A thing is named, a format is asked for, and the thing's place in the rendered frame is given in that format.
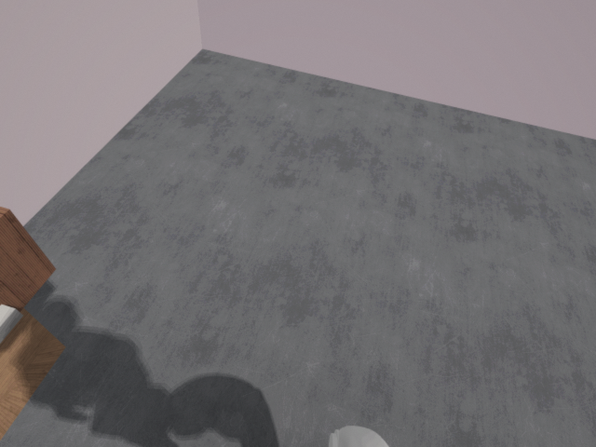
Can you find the handle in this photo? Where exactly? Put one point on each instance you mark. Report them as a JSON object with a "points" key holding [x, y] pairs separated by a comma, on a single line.
{"points": [[9, 317]]}

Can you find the drawer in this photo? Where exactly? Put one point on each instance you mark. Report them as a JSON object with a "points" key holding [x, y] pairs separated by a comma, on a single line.
{"points": [[24, 268]]}

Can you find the cabinet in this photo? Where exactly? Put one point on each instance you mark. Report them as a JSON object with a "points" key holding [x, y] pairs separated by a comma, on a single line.
{"points": [[26, 356]]}

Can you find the right robot thigh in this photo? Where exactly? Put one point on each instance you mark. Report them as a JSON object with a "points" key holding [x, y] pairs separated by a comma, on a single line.
{"points": [[352, 436]]}

